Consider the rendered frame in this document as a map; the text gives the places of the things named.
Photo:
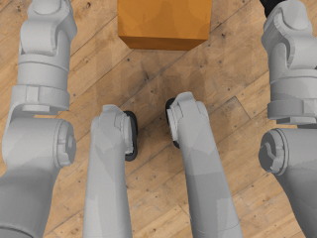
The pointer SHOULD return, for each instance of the robot left upper arm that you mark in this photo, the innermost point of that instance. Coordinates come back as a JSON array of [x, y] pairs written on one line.
[[35, 149]]

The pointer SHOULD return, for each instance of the left robot forearm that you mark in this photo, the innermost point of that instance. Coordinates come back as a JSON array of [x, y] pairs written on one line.
[[43, 62]]

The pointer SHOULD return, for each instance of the robot right upper arm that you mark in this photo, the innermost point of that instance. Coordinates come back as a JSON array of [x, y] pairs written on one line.
[[290, 154]]

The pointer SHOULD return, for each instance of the right robot thigh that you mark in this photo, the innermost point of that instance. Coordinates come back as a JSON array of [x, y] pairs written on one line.
[[212, 211]]

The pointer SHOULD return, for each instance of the robot left shin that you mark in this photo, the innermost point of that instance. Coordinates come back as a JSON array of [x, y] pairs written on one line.
[[109, 108]]

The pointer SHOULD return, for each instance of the right robot hand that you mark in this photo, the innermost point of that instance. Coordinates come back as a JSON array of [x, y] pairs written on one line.
[[269, 5]]

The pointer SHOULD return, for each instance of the right robot forearm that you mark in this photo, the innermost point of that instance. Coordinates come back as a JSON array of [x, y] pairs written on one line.
[[292, 64]]

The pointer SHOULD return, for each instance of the carton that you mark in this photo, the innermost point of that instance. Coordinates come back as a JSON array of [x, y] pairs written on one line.
[[164, 25]]

